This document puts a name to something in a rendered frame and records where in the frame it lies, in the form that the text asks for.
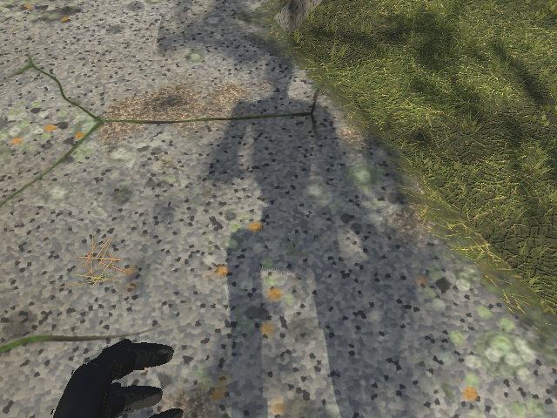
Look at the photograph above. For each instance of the left robot hand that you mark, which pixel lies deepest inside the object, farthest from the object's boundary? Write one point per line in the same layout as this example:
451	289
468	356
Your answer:
90	392

